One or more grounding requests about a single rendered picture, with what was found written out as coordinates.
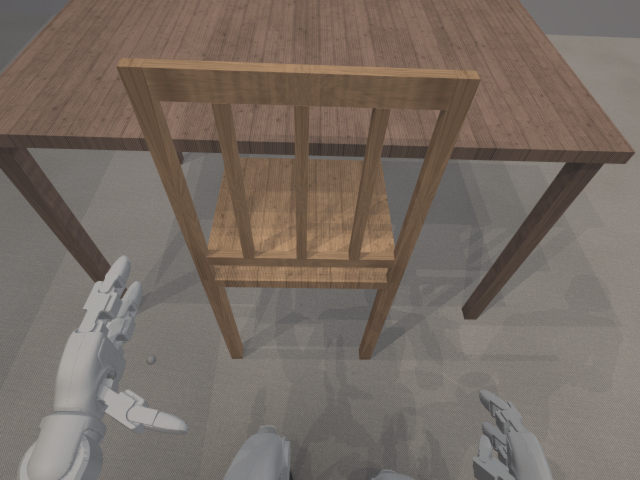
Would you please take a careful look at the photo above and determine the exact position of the robot left shin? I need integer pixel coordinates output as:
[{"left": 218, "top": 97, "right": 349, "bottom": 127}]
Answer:
[{"left": 257, "top": 425, "right": 279, "bottom": 435}]

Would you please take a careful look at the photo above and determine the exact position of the robot left hand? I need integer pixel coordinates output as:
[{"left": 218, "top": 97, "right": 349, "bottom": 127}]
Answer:
[{"left": 52, "top": 255, "right": 189, "bottom": 435}]

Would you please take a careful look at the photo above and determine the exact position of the table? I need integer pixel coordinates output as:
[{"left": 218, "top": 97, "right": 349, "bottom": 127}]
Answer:
[{"left": 0, "top": 0, "right": 636, "bottom": 320}]

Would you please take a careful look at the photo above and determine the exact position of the left robot forearm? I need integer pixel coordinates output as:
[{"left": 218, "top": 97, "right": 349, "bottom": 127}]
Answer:
[{"left": 17, "top": 411, "right": 107, "bottom": 480}]

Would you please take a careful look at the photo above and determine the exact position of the chair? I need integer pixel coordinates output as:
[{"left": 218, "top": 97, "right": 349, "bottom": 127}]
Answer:
[{"left": 116, "top": 58, "right": 481, "bottom": 360}]

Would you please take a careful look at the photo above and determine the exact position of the robot right hand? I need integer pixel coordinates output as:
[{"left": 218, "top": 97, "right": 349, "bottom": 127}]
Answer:
[{"left": 473, "top": 389, "right": 553, "bottom": 480}]

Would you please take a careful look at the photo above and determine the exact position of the left robot thigh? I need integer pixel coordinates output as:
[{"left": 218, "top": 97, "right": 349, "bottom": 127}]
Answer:
[{"left": 223, "top": 433, "right": 291, "bottom": 480}]

